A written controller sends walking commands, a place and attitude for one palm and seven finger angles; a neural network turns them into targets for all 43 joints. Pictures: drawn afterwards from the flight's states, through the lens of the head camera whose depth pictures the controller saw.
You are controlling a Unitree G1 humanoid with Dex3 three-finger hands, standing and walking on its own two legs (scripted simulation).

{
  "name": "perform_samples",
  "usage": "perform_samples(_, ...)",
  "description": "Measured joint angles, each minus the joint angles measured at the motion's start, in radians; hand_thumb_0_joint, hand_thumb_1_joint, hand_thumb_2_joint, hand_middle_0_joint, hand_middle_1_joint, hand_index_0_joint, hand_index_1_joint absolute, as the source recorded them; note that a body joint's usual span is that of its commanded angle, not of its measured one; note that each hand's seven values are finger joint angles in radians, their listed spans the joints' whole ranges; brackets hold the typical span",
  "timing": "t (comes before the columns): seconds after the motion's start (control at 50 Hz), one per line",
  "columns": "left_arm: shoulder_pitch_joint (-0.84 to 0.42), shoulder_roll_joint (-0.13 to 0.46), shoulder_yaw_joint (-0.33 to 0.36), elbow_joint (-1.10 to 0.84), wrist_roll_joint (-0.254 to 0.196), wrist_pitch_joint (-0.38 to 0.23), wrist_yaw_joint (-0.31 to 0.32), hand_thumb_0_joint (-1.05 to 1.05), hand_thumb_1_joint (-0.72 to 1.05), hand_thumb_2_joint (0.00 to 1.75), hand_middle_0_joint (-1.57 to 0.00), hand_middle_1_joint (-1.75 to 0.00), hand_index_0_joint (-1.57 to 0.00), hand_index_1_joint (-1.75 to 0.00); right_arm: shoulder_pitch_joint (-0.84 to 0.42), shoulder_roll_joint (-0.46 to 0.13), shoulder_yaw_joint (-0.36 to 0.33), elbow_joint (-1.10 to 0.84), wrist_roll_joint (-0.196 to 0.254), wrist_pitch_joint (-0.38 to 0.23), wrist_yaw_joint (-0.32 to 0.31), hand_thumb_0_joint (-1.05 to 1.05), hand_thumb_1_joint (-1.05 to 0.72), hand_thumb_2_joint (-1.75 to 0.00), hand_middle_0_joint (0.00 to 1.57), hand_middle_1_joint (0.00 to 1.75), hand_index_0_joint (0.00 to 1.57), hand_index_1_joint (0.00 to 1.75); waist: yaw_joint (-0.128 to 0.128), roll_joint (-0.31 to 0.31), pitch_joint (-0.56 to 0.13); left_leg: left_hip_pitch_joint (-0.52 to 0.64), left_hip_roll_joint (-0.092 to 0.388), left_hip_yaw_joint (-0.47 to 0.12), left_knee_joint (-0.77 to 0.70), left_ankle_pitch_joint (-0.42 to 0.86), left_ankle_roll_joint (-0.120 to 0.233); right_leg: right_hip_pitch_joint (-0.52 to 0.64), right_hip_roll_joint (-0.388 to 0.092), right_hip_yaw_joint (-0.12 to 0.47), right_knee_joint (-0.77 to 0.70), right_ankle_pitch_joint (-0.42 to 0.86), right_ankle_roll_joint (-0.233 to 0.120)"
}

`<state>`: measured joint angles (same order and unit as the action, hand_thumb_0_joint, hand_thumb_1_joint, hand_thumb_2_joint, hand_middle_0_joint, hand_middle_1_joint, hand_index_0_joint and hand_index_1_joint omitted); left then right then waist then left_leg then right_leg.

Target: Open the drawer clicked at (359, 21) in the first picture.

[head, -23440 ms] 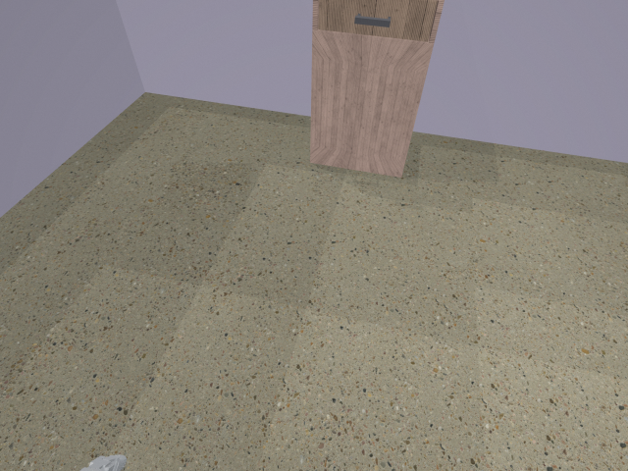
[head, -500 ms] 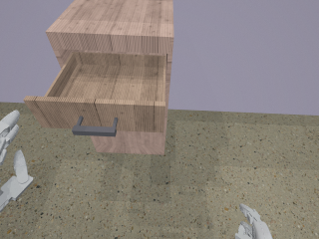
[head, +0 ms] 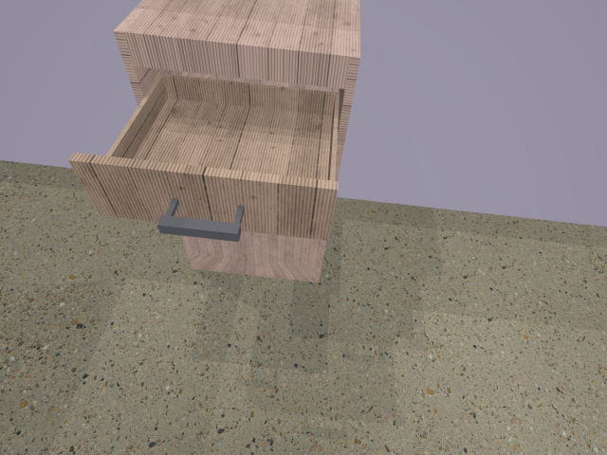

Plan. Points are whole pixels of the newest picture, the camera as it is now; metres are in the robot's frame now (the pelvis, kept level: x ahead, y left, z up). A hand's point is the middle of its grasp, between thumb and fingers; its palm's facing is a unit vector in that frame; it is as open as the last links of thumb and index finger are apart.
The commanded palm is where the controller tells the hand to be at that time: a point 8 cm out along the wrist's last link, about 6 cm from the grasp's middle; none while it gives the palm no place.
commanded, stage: let the arm hang, fingers relaxed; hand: left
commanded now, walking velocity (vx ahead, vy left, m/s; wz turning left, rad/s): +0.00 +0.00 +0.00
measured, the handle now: (203, 218) +0.47 +0.21 -0.02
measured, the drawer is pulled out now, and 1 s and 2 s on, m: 0.30 0.30 0.30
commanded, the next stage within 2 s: look to check the result in 0.72 s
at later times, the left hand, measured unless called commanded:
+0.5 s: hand out of the picture +0.00 +0.16 -0.17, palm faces +0.03 -0.99 -0.16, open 7.3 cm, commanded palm none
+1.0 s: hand out of the picture -0.01 +0.15 -0.17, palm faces +0.04 -0.99 -0.16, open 7.3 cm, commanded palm none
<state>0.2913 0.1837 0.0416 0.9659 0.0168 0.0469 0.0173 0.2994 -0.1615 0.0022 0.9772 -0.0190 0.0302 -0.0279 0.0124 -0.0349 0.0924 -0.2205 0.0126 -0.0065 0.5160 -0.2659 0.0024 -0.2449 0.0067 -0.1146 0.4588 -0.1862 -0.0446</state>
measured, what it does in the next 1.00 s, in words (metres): stands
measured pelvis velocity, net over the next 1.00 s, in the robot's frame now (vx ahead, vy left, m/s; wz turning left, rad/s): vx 0.01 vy -0.01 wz -0.02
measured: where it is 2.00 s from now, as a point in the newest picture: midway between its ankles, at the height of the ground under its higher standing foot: outside the picture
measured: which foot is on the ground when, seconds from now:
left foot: down 0.00-1.00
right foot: down 0.00-1.00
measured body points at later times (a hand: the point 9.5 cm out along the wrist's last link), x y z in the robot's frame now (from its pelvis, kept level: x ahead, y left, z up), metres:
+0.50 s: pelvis +0.00 +0.00 +0.00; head +0.00 +0.00 +0.45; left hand +0.00 +0.21 -0.16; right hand -0.04 -0.17 -0.16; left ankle +0.01 +0.12 -0.74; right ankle +0.04 -0.09 -0.74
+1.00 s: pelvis +0.01 -0.01 +0.00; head +0.02 -0.01 +0.45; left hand -0.01 +0.20 -0.16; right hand -0.04 -0.20 -0.16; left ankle +0.01 +0.12 -0.74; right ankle +0.04 -0.09 -0.74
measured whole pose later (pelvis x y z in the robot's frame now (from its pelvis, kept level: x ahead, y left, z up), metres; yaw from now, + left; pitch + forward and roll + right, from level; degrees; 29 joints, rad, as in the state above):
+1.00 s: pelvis +0.01 -0.01 +0.00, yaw -1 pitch -3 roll +0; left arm 0.30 0.10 0.03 1.16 0.01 0.01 0.03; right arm 0.36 -0.09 -0.01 1.12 -0.01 0.01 -0.05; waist 0.00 0.01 0.07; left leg -0.15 0.02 0.02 0.44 -0.24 -0.01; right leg -0.20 0.02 -0.09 0.41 -0.18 -0.05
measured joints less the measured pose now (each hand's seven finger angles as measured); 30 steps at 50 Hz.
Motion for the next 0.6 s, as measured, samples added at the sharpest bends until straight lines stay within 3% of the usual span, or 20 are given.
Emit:
perform_samples(0.24, 0.058, -0.022, -0.021, 0.185, -0.007, -0.021, 0.005, 0.0, 0.93, 0.9, -0.2, -0.29, -0.2, -0.3, 0.093, 0.032, 0.0, 0.121, 0.01, -0.011, -0.011, 0.0, -0.92, -0.9, 0.2, 0.3, 0.2, 0.3, -0.008, 0.048, -0.011, 0.05, -0.006, 0.022, -0.066, 0.027, 0.007, 0.037, -0.002, 0.022, -0.054, 0.027, 0.008)
perform_samples(0.44, 0.016, -0.073, -0.023, 0.178, -0.005, -0.035, 0.012, 0.01, 0.91, 0.9, -0.2, -0.29, -0.2, -0.3, 0.077, 0.097, 0.004, 0.133, 0.007, -0.021, -0.008, 0.0, -0.91, -0.9, 0.2, 0.3, 0.2, 0.3, -0.016, 0.054, -0.044, 0.054, -0.006, 0.032, -0.066, 0.025, 0.007, 0.03, -0.003, 0.032, -0.036, 0.02, 0.007)
perform_samples(0.6, 0.003, -0.082, -0.017, 0.172, -0.001, -0.038, 0.016, 0.02, 0.93, 0.9, -0.2, -0.29, -0.2, -0.3, 0.07, 0.105, -0.002, 0.128, 0.007, -0.029, -0.013, 0.0, -0.91, -0.9, 0.2, 0.3, 0.2, 0.3, -0.019, 0.047, -0.05, 0.056, -0.002, 0.036, -0.064, 0.021, 0.003, 0.026, 0.001, 0.036, -0.028, 0.014, 0.003)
